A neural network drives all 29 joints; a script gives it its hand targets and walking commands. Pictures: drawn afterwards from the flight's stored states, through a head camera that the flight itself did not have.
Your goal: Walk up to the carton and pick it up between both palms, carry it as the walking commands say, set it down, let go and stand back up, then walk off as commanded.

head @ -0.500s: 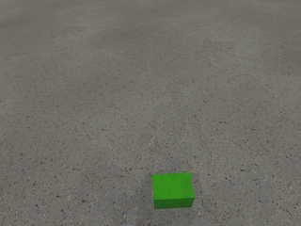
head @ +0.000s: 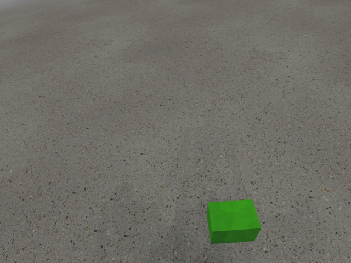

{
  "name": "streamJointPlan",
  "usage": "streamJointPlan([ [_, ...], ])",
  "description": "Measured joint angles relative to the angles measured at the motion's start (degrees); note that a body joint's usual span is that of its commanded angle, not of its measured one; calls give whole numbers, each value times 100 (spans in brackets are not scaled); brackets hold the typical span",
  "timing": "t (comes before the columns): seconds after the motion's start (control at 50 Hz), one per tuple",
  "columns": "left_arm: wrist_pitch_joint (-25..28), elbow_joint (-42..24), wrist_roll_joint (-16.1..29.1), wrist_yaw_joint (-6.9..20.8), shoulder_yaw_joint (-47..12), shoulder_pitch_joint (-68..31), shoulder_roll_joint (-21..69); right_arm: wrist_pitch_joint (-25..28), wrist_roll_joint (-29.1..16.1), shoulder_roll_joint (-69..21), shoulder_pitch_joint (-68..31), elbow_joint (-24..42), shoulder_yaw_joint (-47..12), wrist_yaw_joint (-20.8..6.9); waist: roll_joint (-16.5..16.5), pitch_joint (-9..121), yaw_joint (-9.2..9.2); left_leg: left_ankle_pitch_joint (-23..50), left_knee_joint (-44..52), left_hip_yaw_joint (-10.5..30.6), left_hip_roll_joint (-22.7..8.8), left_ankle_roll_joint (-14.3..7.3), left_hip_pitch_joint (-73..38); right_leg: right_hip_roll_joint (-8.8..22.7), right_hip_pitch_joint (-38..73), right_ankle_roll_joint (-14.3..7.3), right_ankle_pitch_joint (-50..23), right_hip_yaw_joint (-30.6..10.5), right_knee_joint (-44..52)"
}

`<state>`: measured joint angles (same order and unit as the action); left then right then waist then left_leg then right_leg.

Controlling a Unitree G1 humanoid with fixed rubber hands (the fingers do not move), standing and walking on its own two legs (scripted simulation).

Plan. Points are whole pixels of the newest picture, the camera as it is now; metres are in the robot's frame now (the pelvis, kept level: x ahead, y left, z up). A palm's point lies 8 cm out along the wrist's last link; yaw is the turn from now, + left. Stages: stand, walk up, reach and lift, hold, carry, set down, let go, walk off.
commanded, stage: walk off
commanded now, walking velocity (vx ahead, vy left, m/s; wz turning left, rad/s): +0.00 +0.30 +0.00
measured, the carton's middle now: (231, 222) +0.47 -0.19 -0.67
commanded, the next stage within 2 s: none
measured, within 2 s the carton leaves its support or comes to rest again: neither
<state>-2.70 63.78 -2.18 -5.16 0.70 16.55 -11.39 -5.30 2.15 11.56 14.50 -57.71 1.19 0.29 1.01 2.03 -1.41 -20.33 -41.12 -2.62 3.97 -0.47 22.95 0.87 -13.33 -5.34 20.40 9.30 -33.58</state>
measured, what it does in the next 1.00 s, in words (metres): steps to the left: left foot, then right foot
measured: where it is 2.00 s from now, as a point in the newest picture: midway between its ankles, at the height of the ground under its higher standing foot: outside the picture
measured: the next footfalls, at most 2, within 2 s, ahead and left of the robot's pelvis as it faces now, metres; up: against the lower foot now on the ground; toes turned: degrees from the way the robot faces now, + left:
left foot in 0.44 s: +0.07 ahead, +0.29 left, +0.00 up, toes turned +8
right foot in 0.76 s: +0.05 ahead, +0.15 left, +0.00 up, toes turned -10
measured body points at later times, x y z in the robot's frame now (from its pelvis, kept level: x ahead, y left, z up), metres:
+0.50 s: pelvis +0.00 +0.16 +0.00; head +0.04 +0.17 +0.45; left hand -0.07 +0.42 -0.16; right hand +0.10 -0.08 -0.14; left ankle +0.03 +0.29 -0.73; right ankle -0.03 -0.01 -0.69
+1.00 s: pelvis +0.02 +0.26 +0.02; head +0.05 +0.21 +0.46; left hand -0.01 +0.50 -0.12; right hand +0.06 +0.02 -0.16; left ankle +0.03 +0.46 -0.64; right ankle +0.01 +0.16 -0.73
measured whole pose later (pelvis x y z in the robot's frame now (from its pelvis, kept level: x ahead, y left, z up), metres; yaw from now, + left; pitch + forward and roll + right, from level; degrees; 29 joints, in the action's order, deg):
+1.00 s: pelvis +0.02 +0.26 +0.02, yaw +1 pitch +0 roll +4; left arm -0.9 63.0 -2.1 -4.2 1.8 18.4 -7.8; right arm -5.3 2.4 12.4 13.5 -55.9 3.7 -1.8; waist 2.8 -3.5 -0.1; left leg -15.1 -62.0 4.5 -1.7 5.5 31.0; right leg 7.1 -10.7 -0.6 15.6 9.4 -26.8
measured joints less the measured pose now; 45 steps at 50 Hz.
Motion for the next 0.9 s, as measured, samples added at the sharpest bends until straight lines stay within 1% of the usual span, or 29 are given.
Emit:
streamJointPlan([
  [0.02, 28, -4, -23, -3, -13, 56, 64, -30, 34, 14, 15, -22, 23, -25, 22, 7, -65, -80, -605, 133, 41, 61, 223, 43, 52, 0, -65, -13, 109],
  [0.04, 56, 15, -27, 1, -29, 126, 125, -43, 59, 40, 5, -21, 52, -72, 52, -5, -90, -4, -1138, 290, 62, 121, 422, 82, 123, 33, -150, -28, 257],
  [0.08, 70, 79, -11, 17, -42, 259, 208, -14, 73, 91, -44, 20, 133, -156, 84, -72, -57, 229, -1853, 539, 18, 285, 707, 187, 251, 130, -313, -64, 521],
  [0.12, 83, 134, 28, 42, -24, 344, 257, 13, 102, 159, -81, 64, 214, -198, 120, -154, -9, 479, -2245, 731, -119, 461, 884, 303, 318, 224, -418, -87, 672],
  [0.18, 123, 154, 45, 76, 31, 411, 279, -9, 77, 248, -75, 108, 302, -187, 177, -264, 15, 703, -2315, 899, -374, 637, 937, 480, 340, 366, -459, -105, 712],
  [0.24, 168, 106, -3, 106, 112, 443, 252, -81, 38, 269, -52, 122, 307, -193, 192, -340, -25, 663, -1850, 839, -623, 746, 782, 646, 342, 505, -455, -112, 696],
  [0.3, 176, 46, -47, 108, 186, 446, 203, -136, 20, 212, -83, 153, 273, -221, 142, -425, -113, 472, -1065, 484, -857, 772, 479, 795, 346, 663, -470, -132, 700],
  [0.36, 102, 19, -63, 115, 282, 403, 136, -119, 10, 143, -175, 266, 231, -304, 51, -490, -199, 148, -116, 126, -927, 703, 54, 920, 306, 862, -469, -153, 662],
  [0.38, 80, 12, -62, 113, 313, 392, 107, -86, 1, 122, -212, 307, 224, -320, 9, -502, -229, 173, 256, 22, -910, 657, -121, 960, 270, 936, -458, -173, 621],
  [0.42, 47, 9, -44, 123, 362, 410, 54, 21, 14, 113, -273, 381, 225, -322, -43, -490, -244, 505, 1103, -161, -848, 522, -538, 1029, 123, 1091, -362, -227, 395],
  [0.44, 29, 4, -53, 127, 378, 426, 18, 95, 40, 110, -309, 401, 234, -305, -64, -487, -225, 926, 1326, -180, -821, 421, -612, 1059, -41, 1017, -112, -266, 76],
  [0.46, -25, 13, -72, 115, 403, 376, -62, 137, 42, 38, -399, 390, 225, -286, -207, -555, -212, 966, 1135, -240, -748, 310, -522, 1072, -289, 932, 465, -461, -524],
  [0.48, -104, 8, -48, 84, 422, 329, -129, 156, 40, -35, -479, 405, 198, -267, -313, -609, -191, 840, 960, -297, -715, 206, -466, 984, -558, 842, 946, -630, -1234],
  [0.5, -178, -6, -1, 59, 421, 296, -181, 177, 32, -100, -530, 435, 168, -244, -378, -610, -145, 720, 886, -339, -701, 121, -437, 852, -817, 742, 1213, -717, -1904],
  [0.54, -249, -24, 55, 48, 419, 198, -254, 202, 19, -209, -581, 469, 106, -183, -477, -566, -36, 657, 979, -415, -643, 11, -478, 612, -1197, 605, 1212, -726, -2865],
  [0.58, -230, -59, 38, 61, 414, 66, -288, 201, 28, -284, -566, 476, 42, -96, -545, -494, 49, 727, 1143, -482, -542, -60, -541, 475, -1369, 547, 985, -560, -3222],
  [0.62, -178, -108, 32, 86, 393, -82, -280, 207, 38, -307, -520, 442, -7, -34, -556, -431, 103, 759, 1226, -536, -430, -151, -588, 380, -1331, 525, 837, -347, -3016],
  [0.7, -104, -203, 75, 41, 259, -341, -128, 223, 64, -258, -390, 306, -55, 65, -455, -345, 191, 664, 1154, -670, -183, -313, -631, 252, -859, 395, 852, -82, -1672],
  [0.74, -43, -246, 104, 12, 173, -391, 8, 171, 44, -194, -303, 225, -53, 76, -347, -295, 189, 561, 1032, -771, -66, -378, -629, 226, -470, 287, 442, -8, -721],
  [0.76, -5, -243, 86, -5, 137, -404, 110, 145, 11, -133, -252, 170, -43, 79, -191, -282, 177, 478, 902, -773, -84, -395, -608, 183, -297, 179, 156, 44, -353],
  [0.78, 28, -256, 37, -9, 102, -385, 210, 116, -26, -87, -178, 103, -19, 81, -9, -250, 172, 206, 667, -692, -133, -289, -536, 137, -221, 104, 51, 102, -260],
  [0.8, 35, -295, 0, -10, 78, -337, 252, 70, -25, -89, -89, 57, 2, 75, 51, -186, 148, -181, 219, -586, -123, -161, -348, 164, -198, 71, 26, 127, -219],
  [0.82, 41, -312, -35, -20, 68, -293, 273, 17, 16, -97, -30, 33, 21, 49, 63, -162, 107, -372, -407, -421, -95, -57, -96, 212, -159, 69, 1, 129, -143],
  [0.86, 57, -281, -47, -42, 47, -175, 323, -28, 77, -79, -8, 39, 76, -51, 110, -218, 81, -215, -1548, -54, -110, 119, 360, 283, -1, 137, -137, 114, 148],
  [0.9, 82, -200, 5, -17, 34, -43, 349, 3, 83, -40, -39, 77, 140, -132, 145, -308, 120, 133, -2109, 273, -207, 269, 648, 364, 134, 240, -308, 86, 437],
])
